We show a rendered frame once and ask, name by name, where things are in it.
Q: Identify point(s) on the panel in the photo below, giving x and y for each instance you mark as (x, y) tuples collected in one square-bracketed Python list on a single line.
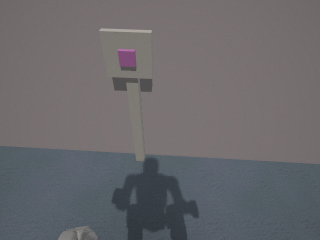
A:
[(141, 42)]

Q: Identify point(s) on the button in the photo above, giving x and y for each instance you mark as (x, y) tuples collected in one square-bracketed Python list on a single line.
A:
[(127, 57)]

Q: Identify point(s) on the robot left hand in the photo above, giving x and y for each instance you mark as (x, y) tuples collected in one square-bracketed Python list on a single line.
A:
[(78, 233)]

